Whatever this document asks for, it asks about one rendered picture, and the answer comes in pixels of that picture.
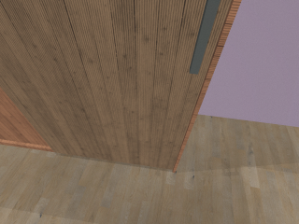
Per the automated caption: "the handle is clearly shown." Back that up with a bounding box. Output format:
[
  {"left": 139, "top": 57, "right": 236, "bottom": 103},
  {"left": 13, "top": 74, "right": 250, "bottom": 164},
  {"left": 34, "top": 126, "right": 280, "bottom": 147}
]
[{"left": 190, "top": 0, "right": 221, "bottom": 75}]

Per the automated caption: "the wardrobe door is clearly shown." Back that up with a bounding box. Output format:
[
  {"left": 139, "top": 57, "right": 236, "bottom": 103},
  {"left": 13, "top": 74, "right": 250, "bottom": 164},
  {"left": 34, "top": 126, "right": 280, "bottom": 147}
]
[
  {"left": 0, "top": 87, "right": 49, "bottom": 146},
  {"left": 0, "top": 0, "right": 232, "bottom": 170}
]

